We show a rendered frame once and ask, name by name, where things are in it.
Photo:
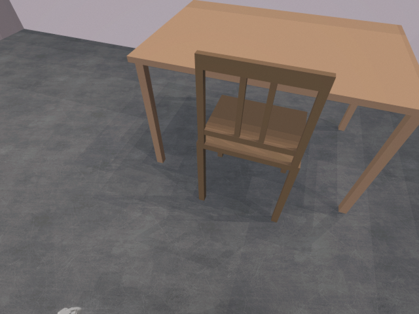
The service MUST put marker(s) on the table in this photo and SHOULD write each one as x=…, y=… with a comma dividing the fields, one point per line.
x=374, y=63

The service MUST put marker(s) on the chair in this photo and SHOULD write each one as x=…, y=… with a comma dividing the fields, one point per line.
x=260, y=132

